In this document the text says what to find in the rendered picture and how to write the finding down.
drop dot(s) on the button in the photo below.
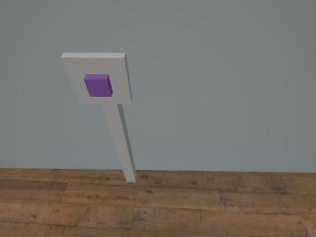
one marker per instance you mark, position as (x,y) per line
(98,85)

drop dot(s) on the panel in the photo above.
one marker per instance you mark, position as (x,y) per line
(114,64)

